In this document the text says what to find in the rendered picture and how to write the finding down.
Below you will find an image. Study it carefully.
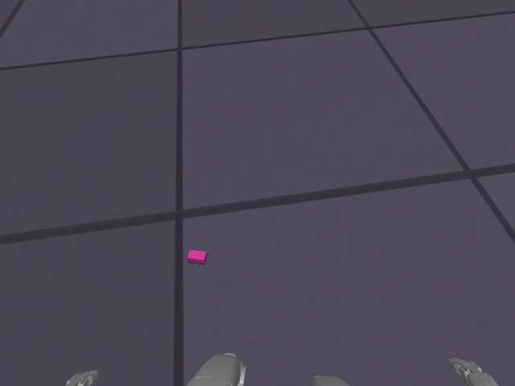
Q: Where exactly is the left robot hand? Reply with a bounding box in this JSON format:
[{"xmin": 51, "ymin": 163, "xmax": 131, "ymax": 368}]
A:
[{"xmin": 66, "ymin": 370, "xmax": 99, "ymax": 386}]

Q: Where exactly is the small box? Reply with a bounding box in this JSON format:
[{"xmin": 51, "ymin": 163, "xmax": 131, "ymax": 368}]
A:
[{"xmin": 187, "ymin": 250, "xmax": 208, "ymax": 263}]

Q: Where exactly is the right robot hand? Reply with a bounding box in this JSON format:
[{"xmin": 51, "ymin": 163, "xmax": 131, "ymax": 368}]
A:
[{"xmin": 447, "ymin": 358, "xmax": 498, "ymax": 386}]

